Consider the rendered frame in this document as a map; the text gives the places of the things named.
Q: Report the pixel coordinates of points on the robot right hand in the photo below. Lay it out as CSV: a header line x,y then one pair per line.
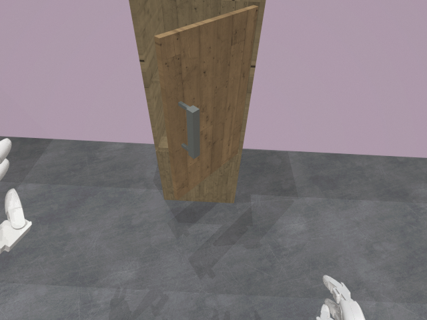
x,y
348,309

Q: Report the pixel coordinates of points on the handle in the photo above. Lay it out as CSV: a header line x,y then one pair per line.
x,y
192,114

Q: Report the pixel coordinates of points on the robot left hand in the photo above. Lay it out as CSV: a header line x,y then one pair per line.
x,y
16,227

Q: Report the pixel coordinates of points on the cupboard door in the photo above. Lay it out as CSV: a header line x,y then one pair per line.
x,y
205,64

